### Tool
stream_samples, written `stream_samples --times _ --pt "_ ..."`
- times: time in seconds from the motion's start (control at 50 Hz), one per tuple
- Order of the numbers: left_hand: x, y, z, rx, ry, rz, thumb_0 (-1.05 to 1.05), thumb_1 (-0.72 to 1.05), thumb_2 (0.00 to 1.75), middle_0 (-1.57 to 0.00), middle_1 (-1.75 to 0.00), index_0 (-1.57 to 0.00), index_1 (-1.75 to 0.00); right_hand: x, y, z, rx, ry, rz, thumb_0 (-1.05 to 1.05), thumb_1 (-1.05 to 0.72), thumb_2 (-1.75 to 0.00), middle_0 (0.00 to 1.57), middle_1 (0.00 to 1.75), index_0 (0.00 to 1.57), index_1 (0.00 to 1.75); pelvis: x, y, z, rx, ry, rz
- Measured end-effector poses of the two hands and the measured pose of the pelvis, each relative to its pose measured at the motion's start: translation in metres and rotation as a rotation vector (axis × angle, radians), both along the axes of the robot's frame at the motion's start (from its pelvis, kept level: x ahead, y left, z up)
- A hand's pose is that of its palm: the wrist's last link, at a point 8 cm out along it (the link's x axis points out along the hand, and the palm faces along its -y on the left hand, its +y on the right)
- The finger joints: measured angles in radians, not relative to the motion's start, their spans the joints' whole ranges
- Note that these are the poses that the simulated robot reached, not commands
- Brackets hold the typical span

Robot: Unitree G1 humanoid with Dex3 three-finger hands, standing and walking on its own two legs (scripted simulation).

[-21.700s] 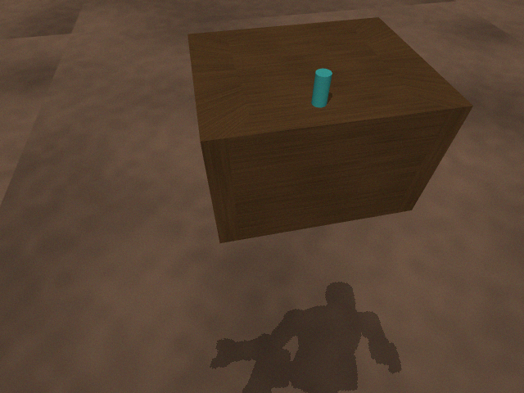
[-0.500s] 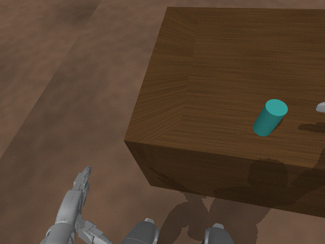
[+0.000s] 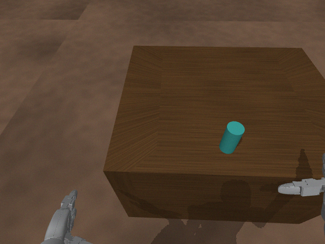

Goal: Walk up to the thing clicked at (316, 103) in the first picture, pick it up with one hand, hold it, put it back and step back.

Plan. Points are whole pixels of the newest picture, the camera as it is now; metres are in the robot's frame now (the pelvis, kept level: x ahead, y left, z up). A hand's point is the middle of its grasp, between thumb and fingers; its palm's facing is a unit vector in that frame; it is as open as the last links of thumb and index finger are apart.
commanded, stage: sink last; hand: right
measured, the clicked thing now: (230, 138) +0.46 -0.20 -0.08
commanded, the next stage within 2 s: home in 0.64 s
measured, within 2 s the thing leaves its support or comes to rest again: neither
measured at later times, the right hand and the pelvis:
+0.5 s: hand out of the picture +0.13 -0.22 +0.00, palm faces +0.33 +0.89 -0.32, open 17.4 cm; pelvis -0.02 +0.03 -0.01, yaw -2 degrees
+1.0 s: hand out of the picture +0.14 -0.24 -0.01, palm faces +0.30 +0.89 -0.33, open 17.3 cm; pelvis -0.04 +0.01 -0.01, yaw -1 degrees
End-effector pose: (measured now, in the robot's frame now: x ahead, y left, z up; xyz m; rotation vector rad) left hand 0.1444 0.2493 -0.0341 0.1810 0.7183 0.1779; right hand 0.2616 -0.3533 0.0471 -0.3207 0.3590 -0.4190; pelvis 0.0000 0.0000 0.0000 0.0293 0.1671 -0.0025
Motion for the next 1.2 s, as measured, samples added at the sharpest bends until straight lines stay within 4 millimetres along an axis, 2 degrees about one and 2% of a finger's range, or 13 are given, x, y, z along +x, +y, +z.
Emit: stream_samples --times 0.18,0.34,0.44,0.56,0.66,0.72,0.82,0.88,0.94,1.02,1.06,1.12,1.2 --pt "-0.008 0.034 -0.003 0.087 0.016 0.074 -0.01 -0.5 0.08 -0.06 -0.05 -0.05 -0.06 -0.083 0.049 -0.014 0.044 0.023 0.009 -0.01 0.46 -0.07 0.07 0.05 0.06 0.06 -0.005 0.01 0.001 -0.012 -0.054 -0.011" --pt "-0.003 0.025 -0.007 0.039 -0.061 0.045 -0.01 -0.49 0.07 -0.06 -0.05 -0.05 -0.06 -0.134 0.089 -0.012 0.07 0.028 0.036 -0.01 0.49 -0.06 0.06 0.06 0.06 0.06 -0.011 0.02 -0.002 -0.025 -0.072 -0.017" --pt "-0.007 0.033 -0.005 0.042 -0.105 0.051 -0.01 -0.48 0.06 -0.06 -0.06 -0.06 -0.06 -0.158 0.095 -0.021 0.089 0.057 0.004 -0.01 0.51 -0.06 0.06 0.06 0.06 0.06 -0.018 0.024 -0.005 -0.034 -0.089 -0.024" --pt "-0.026 0.047 -0.009 0.088 -0.079 0.067 -0.01 -0.49 0.05 -0.06 -0.06 -0.06 -0.05 -0.165 0.088 -0.031 0.081 0.068 -0.021 -0.01 0.53 -0.06 0.06 0.06 0.06 0.06 -0.031 0.029 -0.008 -0.04 -0.097 -0.023" --pt "-0.041 0.036 -0.015 0.077 -0.045 0.043 -0.01 -0.5 0.05 -0.05 -0.06 -0.06 -0.05 -0.163 0.084 -0.033 0.062 0.061 -0.009 -0.01 0.54 -0.06 0.06 0.06 0.06 0.06 -0.037 0.029 -0.009 -0.038 -0.093 -0.017" --pt "-0.043 0.03 -0.014 0.068 -0.053 0.043 -0.01 -0.5 0.05 -0.06 -0.06 -0.06 -0.06 -0.161 0.077 -0.025 0.038 0.035 -0.014 -0.02 0.54 -0.06 0.06 0.06 0.06 0.06 -0.038 0.028 -0.009 -0.034 -0.098 -0.016" --pt "-0.035 0.033 -0.004 0.091 -0.118 0.06 -0.01 -0.48 0.08 -0.07 -0.08 -0.07 -0.08 -0.159 0.06 0.001 -0.029 -0.049 -0.029 -0.02 0.52 -0.06 0.06 0.06 0.06 0.06 -0.037 0.022 -0.006 -0.029 -0.115 -0.015" --pt "-0.03 0.027 -0.002 0.09 -0.137 0.046 -0.01 -0.42 0.15 -0.09 -0.11 -0.08 -0.11 -0.16 0.055 0.002 -0.038 -0.052 -0.027 -0.01 0.51 -0.07 0.06 0.06 0.06 0.06 -0.036 0.018 -0.006 -0.028 -0.115 -0.011" --pt "-0.025 0.008 -0.005 0.058 -0.138 0.003 -0.01 -0.3 0.27 -0.1 -0.14 -0.1 -0.14 -0.157 0.06 -0.01 -0.009 -0.026 -0.006 -0.01 0.5 -0.08 0.06 0.06 0.06 0.06 -0.037 0.015 -0.006 -0.029 -0.108 -0.006" --pt "-0.022 -0.026 -0.014 -0.012 -0.113 -0.061 -0.01 -0.07 0.43 -0.13 -0.18 -0.12 -0.18 -0.154 0.08 -0.036 0.075 0.042 0.045 -0.01 0.5 -0.08 0.06 0.06 0.06 0.06 -0.037 0.013 -0.007 -0.027 -0.092 -0.008" --pt "-0.023 -0.035 -0.018 -0.033 -0.098 -0.071 -0.01 0.06 0.5 -0.14 -0.19 -0.14 -0.19 -0.154 0.092 -0.05 0.12 0.086 0.066 -0.01 0.5 -0.08 0.06 0.06 0.06 0.06 -0.036 0.011 -0.007 -0.026 -0.085 -0.009" --pt "-0.024 -0.033 -0.021 -0.029 -0.083 -0.051 -0.01 0.27 0.6 -0.16 -0.22 -0.15 -0.22 -0.156 0.109 -0.071 0.187 0.165 0.091 -0.01 0.5 -0.08 0.06 0.06 0.06 0.06 -0.034 0.009 -0.008 -0.023 -0.078 -0.01" --pt "-0.023 -0.015 -0.017 0.03 -0.085 -0.016 0.0 0.51 0.71 -0.18 -0.25 -0.17 -0.25 -0.153 0.131 -0.093 0.253 0.24 0.129 -0.01 0.5 -0.07 0.06 0.06 0.06 0.06 -0.033 0.007 -0.009 -0.021 -0.072 -0.007"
